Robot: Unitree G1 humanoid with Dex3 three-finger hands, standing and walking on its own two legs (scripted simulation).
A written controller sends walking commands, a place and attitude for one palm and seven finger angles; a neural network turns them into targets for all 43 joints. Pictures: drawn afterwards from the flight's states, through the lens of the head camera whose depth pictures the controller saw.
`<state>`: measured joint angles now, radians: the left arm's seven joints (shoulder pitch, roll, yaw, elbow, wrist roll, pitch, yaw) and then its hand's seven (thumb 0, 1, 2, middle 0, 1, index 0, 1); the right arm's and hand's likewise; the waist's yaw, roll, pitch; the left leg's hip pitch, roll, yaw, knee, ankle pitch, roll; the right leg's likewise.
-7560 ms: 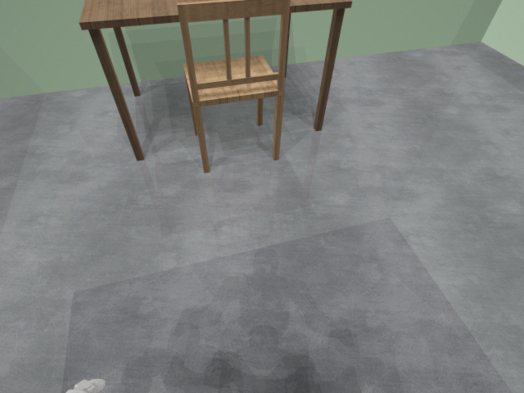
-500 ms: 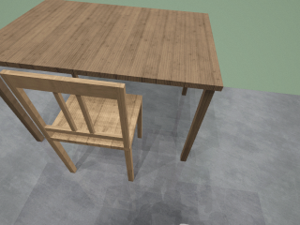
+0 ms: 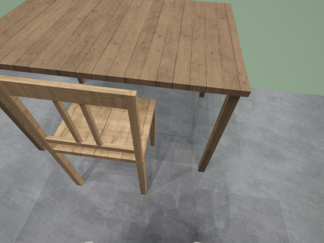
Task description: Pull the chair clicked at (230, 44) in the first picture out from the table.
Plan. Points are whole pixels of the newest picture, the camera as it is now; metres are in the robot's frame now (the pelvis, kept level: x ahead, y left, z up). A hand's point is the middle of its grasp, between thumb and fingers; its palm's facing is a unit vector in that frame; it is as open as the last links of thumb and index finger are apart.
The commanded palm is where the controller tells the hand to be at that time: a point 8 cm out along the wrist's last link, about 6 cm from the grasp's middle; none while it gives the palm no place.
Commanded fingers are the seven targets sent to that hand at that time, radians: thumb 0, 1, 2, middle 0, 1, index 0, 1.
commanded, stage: come to a stop and stand still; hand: left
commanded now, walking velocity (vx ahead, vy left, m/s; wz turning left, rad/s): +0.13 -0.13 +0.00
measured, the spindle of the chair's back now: (69, 122) +0.50 +0.36 -0.10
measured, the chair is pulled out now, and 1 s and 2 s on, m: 0.00 0.00 0.00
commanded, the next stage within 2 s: look again from close up in 1.14 s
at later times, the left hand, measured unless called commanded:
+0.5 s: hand out of the picture -0.02 +0.15 -0.16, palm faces -0.01 -0.98 -0.20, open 7.4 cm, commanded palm none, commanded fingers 0.00 0.90 0.90 -0.20 -0.30 -0.20 -0.30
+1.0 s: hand out of the picture -0.03 +0.10 -0.16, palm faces +0.04 -0.98 -0.17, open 7.4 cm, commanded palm none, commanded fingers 0.00 0.90 0.90 -0.20 -0.30 -0.20 -0.30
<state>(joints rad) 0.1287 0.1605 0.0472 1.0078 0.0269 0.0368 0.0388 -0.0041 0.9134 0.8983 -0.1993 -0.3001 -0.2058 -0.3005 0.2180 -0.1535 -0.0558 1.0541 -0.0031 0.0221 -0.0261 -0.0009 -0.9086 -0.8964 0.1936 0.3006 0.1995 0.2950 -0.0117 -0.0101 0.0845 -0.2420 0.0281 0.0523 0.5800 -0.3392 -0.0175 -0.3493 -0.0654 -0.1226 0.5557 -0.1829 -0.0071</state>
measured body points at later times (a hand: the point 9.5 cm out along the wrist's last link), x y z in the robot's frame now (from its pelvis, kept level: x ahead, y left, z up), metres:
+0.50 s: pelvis -0.02 -0.02 +0.01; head -0.01 -0.03 +0.46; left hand -0.02 +0.20 -0.14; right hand -0.03 -0.24 -0.15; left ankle +0.00 +0.11 -0.73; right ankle -0.05 -0.12 -0.73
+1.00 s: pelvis +0.00 -0.05 +0.01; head +0.00 -0.06 +0.46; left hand -0.03 +0.15 -0.15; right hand -0.04 -0.25 -0.16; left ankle +0.00 +0.11 -0.73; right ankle -0.05 -0.12 -0.73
